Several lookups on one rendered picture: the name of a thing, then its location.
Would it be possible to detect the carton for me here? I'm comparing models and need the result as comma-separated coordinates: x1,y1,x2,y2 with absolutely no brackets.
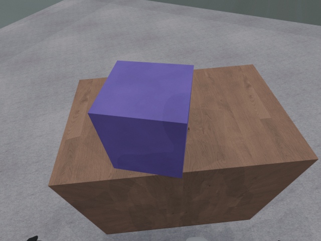
88,61,194,178

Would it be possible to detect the pedestal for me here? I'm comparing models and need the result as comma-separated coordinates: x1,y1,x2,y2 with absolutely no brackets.
48,64,318,234

